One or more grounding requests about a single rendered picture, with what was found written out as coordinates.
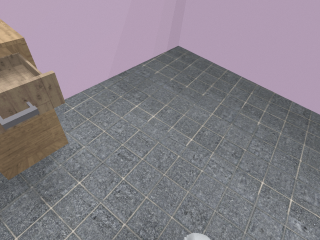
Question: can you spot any handle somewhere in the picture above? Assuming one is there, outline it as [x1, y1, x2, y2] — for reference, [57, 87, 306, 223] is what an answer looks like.
[0, 101, 40, 130]

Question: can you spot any cabinet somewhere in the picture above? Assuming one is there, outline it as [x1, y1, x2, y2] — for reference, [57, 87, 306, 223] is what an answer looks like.
[0, 19, 69, 180]

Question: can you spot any drawer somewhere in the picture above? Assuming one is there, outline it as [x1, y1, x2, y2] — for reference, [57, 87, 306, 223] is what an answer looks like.
[0, 52, 65, 134]

